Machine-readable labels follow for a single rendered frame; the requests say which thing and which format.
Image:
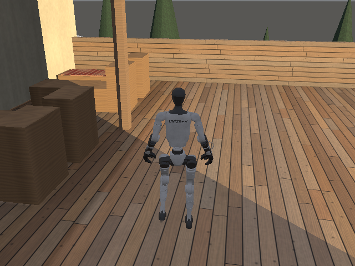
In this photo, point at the left robot forearm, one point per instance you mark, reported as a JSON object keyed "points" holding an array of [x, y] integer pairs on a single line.
{"points": [[150, 146]]}

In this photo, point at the left robot upper arm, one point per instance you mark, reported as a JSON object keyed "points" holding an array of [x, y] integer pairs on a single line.
{"points": [[157, 126]]}

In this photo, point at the right robot thigh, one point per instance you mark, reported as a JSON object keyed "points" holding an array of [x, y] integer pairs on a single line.
{"points": [[190, 163]]}

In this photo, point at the left robot foot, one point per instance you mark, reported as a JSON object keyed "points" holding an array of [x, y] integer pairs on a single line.
{"points": [[162, 216]]}

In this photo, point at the right robot forearm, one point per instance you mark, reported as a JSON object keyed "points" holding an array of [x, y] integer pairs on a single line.
{"points": [[206, 147]]}

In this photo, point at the right robot hand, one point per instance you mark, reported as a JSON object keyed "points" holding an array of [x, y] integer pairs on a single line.
{"points": [[205, 157]]}

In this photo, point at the right robot upper arm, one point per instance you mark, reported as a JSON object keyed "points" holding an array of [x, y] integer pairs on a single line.
{"points": [[198, 126]]}

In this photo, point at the left robot hand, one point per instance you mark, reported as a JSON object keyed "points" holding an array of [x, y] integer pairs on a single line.
{"points": [[150, 155]]}

